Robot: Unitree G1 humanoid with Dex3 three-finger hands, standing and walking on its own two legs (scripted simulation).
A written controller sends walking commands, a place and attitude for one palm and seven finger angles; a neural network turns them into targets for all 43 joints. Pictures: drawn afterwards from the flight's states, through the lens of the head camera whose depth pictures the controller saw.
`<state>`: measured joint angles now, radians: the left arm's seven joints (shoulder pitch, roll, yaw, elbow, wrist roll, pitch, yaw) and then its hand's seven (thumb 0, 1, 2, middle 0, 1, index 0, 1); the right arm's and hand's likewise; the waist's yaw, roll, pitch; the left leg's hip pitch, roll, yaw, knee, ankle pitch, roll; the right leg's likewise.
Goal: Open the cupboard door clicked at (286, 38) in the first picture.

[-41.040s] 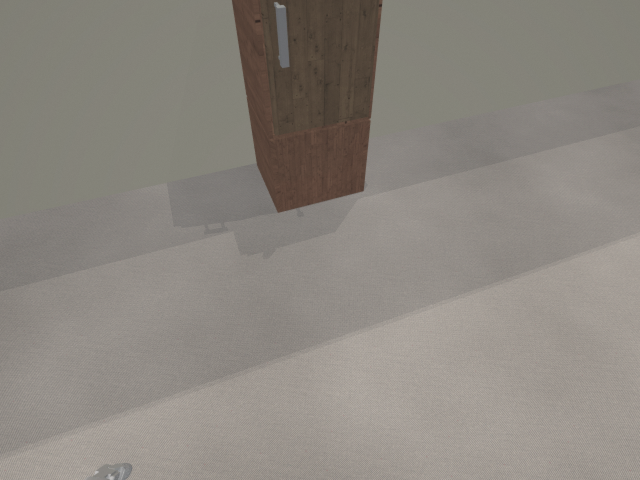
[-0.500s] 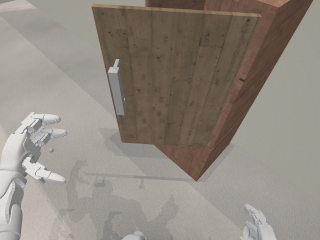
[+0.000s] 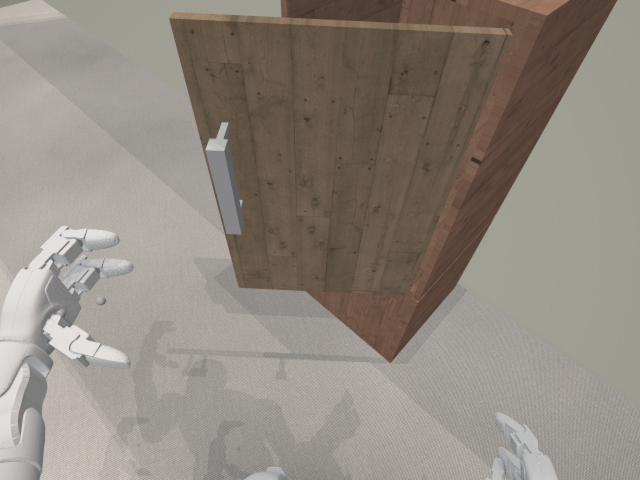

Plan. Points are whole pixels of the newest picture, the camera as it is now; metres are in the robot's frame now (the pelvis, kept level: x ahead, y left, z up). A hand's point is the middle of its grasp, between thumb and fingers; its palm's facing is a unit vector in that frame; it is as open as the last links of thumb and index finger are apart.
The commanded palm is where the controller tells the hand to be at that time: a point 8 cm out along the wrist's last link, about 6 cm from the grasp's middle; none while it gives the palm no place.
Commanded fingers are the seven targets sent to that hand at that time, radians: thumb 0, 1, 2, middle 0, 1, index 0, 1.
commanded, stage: move the hooked fingers beside the handle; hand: left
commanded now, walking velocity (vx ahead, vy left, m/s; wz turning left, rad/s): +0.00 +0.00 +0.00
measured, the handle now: (229, 181) +0.52 +0.17 +0.06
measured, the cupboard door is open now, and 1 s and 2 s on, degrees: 41 41 41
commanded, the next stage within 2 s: none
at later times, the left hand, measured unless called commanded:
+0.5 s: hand (130, 264) +0.34 +0.26 +0.08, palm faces +0.01 -1.00 -0.03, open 14.0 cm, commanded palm +0.32 +0.31 +0.08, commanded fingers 0.00 -0.50 0.30 -0.30 -1.20 -0.30 -1.20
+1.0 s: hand (140, 232) +0.40 +0.27 +0.07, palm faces +0.03 -1.00 -0.01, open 14.0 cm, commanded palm +0.38 +0.31 +0.07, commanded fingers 0.00 -0.50 0.30 -0.30 -1.20 -0.30 -1.20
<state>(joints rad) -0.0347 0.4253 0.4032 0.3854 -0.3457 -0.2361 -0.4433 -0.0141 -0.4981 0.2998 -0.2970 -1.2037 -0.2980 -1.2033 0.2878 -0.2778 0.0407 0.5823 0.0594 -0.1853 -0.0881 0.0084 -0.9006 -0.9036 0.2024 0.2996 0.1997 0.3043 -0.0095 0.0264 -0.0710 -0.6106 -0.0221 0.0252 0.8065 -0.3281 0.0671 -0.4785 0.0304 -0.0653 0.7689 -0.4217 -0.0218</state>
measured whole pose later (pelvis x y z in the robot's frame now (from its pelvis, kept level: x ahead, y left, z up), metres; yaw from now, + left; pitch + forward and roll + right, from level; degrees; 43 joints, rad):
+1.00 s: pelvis +0.01 +0.00 -0.01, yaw -1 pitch +12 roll -3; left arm -0.45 0.52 0.45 0.82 -0.26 -0.31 -0.45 -0.01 -0.50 0.30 -0.30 -1.20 -0.30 -1.20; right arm 0.35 -0.29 0.03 0.61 0.05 -0.06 -0.07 0.01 -0.90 -0.90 0.20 0.30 0.20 0.30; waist -0.07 0.01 -0.09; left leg -0.73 0.00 0.04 0.87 -0.36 0.07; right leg -0.60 0.05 -0.05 0.82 -0.44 -0.02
